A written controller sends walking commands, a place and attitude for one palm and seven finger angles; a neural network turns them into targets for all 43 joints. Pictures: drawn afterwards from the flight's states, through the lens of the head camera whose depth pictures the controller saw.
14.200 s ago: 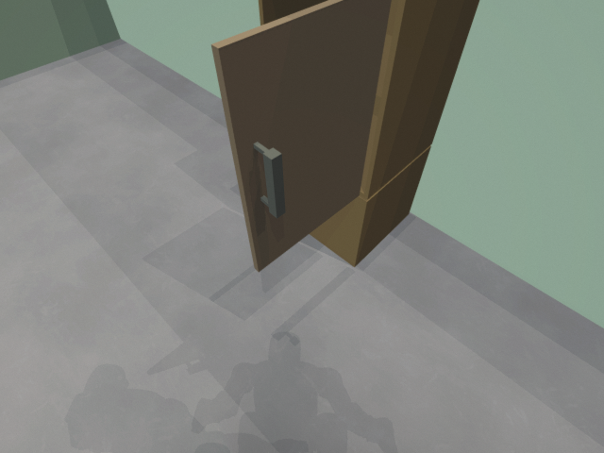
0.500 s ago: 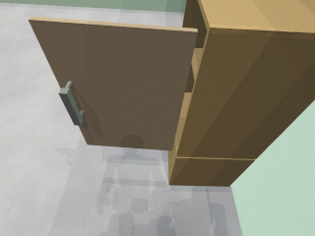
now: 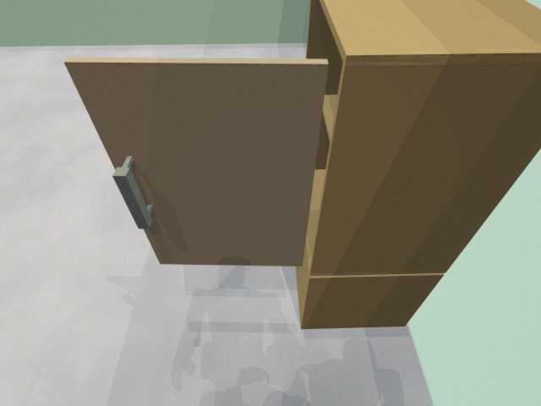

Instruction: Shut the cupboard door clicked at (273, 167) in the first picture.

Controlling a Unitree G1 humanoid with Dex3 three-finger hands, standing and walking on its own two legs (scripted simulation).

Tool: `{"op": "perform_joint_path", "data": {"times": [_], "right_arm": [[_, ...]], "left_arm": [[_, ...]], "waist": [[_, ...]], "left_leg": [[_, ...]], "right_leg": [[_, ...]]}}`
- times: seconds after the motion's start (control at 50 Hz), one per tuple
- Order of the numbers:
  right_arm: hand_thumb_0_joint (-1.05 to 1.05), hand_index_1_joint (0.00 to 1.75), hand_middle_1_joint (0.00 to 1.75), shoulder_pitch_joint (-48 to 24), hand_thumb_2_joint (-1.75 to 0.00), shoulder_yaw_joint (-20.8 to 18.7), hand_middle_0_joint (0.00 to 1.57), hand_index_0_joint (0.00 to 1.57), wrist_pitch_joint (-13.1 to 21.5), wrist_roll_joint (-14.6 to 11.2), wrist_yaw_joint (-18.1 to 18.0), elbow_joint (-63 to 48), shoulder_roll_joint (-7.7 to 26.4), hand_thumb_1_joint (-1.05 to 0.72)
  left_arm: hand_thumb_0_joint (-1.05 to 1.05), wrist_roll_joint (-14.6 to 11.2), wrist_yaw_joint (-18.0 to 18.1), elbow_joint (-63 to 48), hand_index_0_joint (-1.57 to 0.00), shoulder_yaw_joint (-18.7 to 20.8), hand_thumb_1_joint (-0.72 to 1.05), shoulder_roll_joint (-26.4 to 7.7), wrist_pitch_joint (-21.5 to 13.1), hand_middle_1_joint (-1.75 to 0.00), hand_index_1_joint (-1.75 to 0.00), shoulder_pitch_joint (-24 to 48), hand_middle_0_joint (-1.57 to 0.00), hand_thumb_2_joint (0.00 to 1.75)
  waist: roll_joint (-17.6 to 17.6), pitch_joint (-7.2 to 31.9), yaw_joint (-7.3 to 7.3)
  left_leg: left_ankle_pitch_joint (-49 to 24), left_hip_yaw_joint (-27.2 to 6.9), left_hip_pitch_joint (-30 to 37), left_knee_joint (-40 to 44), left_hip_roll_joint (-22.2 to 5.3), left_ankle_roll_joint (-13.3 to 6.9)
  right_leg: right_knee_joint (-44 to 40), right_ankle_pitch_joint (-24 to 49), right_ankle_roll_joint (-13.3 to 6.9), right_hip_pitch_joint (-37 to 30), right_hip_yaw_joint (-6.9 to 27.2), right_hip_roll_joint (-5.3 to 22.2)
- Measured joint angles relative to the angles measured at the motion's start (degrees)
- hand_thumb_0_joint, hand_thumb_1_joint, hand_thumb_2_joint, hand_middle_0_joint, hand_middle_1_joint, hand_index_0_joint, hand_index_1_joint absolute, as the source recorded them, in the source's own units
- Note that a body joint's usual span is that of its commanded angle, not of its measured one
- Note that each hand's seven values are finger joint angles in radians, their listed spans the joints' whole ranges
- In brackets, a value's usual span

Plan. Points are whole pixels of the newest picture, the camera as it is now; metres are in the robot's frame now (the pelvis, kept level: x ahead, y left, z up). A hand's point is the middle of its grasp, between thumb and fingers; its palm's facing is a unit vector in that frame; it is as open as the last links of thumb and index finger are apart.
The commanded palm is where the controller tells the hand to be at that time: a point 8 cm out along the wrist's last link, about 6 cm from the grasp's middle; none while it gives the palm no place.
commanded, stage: look again from close up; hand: left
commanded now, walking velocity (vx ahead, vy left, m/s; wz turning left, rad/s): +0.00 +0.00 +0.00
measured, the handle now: (137, 193) +0.51 +0.32 -0.02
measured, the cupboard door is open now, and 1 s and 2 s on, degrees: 87 87 87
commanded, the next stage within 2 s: shuffle to correct the standing spot in 0.14 s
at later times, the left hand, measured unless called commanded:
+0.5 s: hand out of the picture +0.01 +0.17 -0.18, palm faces +0.02 -0.98 -0.19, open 7.4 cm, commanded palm none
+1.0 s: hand out of the picture +0.09 +0.21 -0.16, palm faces +0.06 -0.97 -0.24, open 7.4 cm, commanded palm none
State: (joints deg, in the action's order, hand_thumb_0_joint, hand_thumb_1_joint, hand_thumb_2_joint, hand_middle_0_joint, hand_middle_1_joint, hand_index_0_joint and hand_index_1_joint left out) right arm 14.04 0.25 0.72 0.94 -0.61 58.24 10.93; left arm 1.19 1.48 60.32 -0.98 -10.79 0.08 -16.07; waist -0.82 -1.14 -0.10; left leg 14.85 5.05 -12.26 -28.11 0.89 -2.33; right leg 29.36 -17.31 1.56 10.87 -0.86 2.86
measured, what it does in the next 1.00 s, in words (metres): steps on the spot: right foot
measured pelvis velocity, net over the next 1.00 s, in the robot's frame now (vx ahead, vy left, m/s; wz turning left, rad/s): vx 0.08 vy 0.02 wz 0.02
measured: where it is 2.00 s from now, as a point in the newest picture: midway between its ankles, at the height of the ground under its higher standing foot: outside the picture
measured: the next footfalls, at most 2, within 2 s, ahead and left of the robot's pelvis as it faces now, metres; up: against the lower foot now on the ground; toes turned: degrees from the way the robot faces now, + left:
right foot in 0.78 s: +0.09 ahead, -0.09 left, +0.00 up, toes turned -7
left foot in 1.16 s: +0.13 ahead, +0.19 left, +0.00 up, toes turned +5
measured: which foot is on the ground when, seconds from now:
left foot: down 0.00-0.80, up 0.82-1.00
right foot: down 0.00-0.58, up 0.60-0.76, down 0.78-1.00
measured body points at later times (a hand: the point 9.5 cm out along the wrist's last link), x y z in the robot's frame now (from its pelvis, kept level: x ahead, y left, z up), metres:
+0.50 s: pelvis +0.02 -0.01 +0.00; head +0.04 +0.00 +0.45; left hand +0.01 +0.22 -0.16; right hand +0.02 -0.24 -0.16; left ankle +0.01 +0.09 -0.74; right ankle -0.02 -0.14 -0.74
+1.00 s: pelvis +0.08 +0.02 +0.01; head +0.11 +0.01 +0.45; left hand +0.09 +0.26 -0.14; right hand +0.14 -0.21 -0.16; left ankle +0.08 +0.17 -0.67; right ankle +0.05 -0.08 -0.74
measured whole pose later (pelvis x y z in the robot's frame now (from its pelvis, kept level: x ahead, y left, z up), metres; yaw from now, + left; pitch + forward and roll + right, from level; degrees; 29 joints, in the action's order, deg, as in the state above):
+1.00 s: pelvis +0.08 +0.02 +0.01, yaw +1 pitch +1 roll +3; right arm 11.0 -2.0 -2.5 1.0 0.9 57.6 10.8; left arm 2.1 1.4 57.6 1.7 -9.2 -1.2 -15.8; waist 1.1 -3.8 -1.6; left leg 20.3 3.0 -27.8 -56.4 -1.6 2.3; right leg 28.6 -17.8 -0.6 11.2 -6.6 5.7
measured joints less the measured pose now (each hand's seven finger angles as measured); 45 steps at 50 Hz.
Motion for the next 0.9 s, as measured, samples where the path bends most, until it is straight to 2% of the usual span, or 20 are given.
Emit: {"op": "perform_joint_path", "data": {"times": [0.3,0.48,0.56,0.58,0.64,0.68,0.72,0.76,0.78,0.8,0.86,0.9], "right_arm": [[0.01,0.3,0.3,1.16,-0.9,0.55,0.2,0.2,0.45,-0.29,-0.1,5.1,-0.46,-0.9],[0.01,0.3,0.3,2.88,-0.9,0.0,0.2,0.2,-1.02,0.18,0.43,4.63,-0.49,-0.9],[0.01,0.3,0.3,3.31,-0.9,-0.19,0.2,0.2,-0.58,0.24,0.37,4.01,-0.93,-0.9],[0.01,0.3,0.3,3.39,-0.9,-0.17,0.2,0.2,-0.23,0.29,0.31,3.69,-1.04,-0.9],[0.0,0.3,0.3,3.49,-0.9,-0.11,0.2,0.2,0.47,0.4,-0.28,2.5,-1.26,-0.9],[0.0,0.3,0.3,3.58,-0.9,-0.01,0.2,0.2,0.46,0.6,-0.5,1.81,-1.44,-0.9],[0.0,0.3,0.3,3.76,-0.9,0.07,0.2,0.2,0.23,0.69,-0.55,1.49,-1.56,-0.9],[0.0,0.3,0.3,4.03,-0.9,0.12,0.2,0.2,-0.05,0.53,-0.51,1.5,-1.57,-0.9],[0.0,0.3,0.3,4.37,-0.9,0.13,0.2,0.2,-0.15,0.29,-0.4,1.45,-1.64,-0.9],[0.0,0.3,0.3,4.32,-0.9,0.0,0.2,0.2,-0.36,0.03,-0.2,1.66,-1.57,-0.9],[0.01,0.3,0.3,3.04,-0.9,-0.79,0.2,0.2,-1.91,0.16,0.07,2.31,-1.06,-0.9],[0.01,0.3,0.3,1.41,-0.9,-1.31,0.2,0.2,-2.75,0.23,0.5,2.11,-0.77,-0.9]], "left_arm": [[0.0,-0.22,-0.21,2.4,-0.19,-0.26,0.91,-0.13,-0.33,-0.3,-0.3,0.26,-0.2,0.89],[0.0,0.21,-0.45,1.55,-0.2,0.93,0.91,0.83,-0.14,-0.3,-0.3,-1.04,-0.2,0.89],[0.0,0.34,-0.39,1.25,-0.2,1.9,0.91,0.36,0.24,-0.3,-0.3,-1.92,-0.2,0.89],[0.0,0.38,-0.35,1.23,-0.2,2.08,0.91,0.16,0.52,-0.3,-0.3,-1.94,-0.2,0.89],[0.0,0.47,-0.04,1.19,-0.2,2.24,0.91,-0.08,1.47,-0.3,-0.3,-1.2,-0.2,0.89],[0.0,0.38,-0.02,0.82,-0.2,2.43,0.91,-0.02,1.72,-0.3,-0.3,-0.11,-0.2,0.89],[0.0,0.3,-0.16,0.05,-0.19,2.59,0.91,0.2,1.66,-0.3,-0.3,1.19,-0.2,0.89],[0.0,0.33,-0.3,-1.14,-0.19,2.63,0.91,0.58,1.06,-0.3,-0.3,2.28,-0.2,0.89],[0.0,0.39,-0.35,-2.0,-0.19,2.57,0.91,0.56,0.36,-0.3,-0.3,2.43,-0.2,0.89],[0.0,0.53,-0.23,-2.5,-0.19,2.6,0.91,0.75,-0.46,-0.3,-0.3,2.71,-0.2,0.89],[0.0,0.44,0.06,-3.26,-0.19,2.38,0.91,1.65,-1.9,-0.3,-0.3,2.94,-0.2,0.89],[0.0,0.53,0.25,-3.47,-0.2,2.34,0.91,1.93,-2.1,-0.3,-0.3,2.36,-0.2,0.89]], "waist": [[1.21,-1.11,0.0],[1.28,-0.58,-0.32],[3.02,-0.74,-0.68],[3.44,-0.88,-0.73],[3.32,-1.57,-0.9],[2.64,-2.19,-0.53],[1.85,-2.66,-0.31],[1.01,-2.93,-0.43],[1.1,-2.8,-0.63],[0.78,-2.83,-0.79],[-0.46,-2.87,-0.68],[-0.16,-2.74,-1.02]], "left_leg": [[-1.52,0.0,1.22,3.16,-0.61,0.84],[2.62,-0.79,-0.75,-2.54,-0.96,1.0],[4.39,-0.26,-0.42,-3.6,0.25,0.1],[4.77,0.0,-0.27,-3.77,0.62,-0.16],[5.56,0.98,0.59,-3.56,0.93,-1.11],[5.47,1.12,1.41,-2.69,1.0,-1.33],[5.33,1.09,2.26,-1.78,1.22,-1.24],[5.84,1.01,2.61,-2.07,1.48,-1.0],[6.64,1.09,2.26,-3.25,1.95,-0.83],[7.56,1.01,1.08,-6.13,1.94,-0.44],[14.01,-0.8,-5.33,-21.49,1.48,1.76],[12.71,-1.41,-9.73,-28.87,0.64,2.8]], "right_leg": [[-2.57,1.21,-0.67,-0.84,-0.01,-0.75],[0.74,-2.07,-0.86,-0.3,-0.76,-0.89],[3.05,-4.27,-0.22,0.01,-0.23,0.39],[4.49,-4.98,-0.75,0.52,-0.23,0.82],[14.53,-12.61,-2.2,4.48,-1.19,0.75],[18.95,-14.73,-2.8,6.84,-2.62,0.37],[18.28,-13.57,-3.06,7.76,-4.08,0.08],[12.23,-8.03,-3.15,6.73,-5.35,-0.28],[7.61,-3.5,-3.51,5.51,-5.37,-0.07],[7.17,-2.04,-3.83,5.41,-5.48,0.1],[7.28,-3.95,-4.05,3.9,-6.97,0.67],[4.65,-3.27,-3.61,2.4,-6.96,1.2]]}}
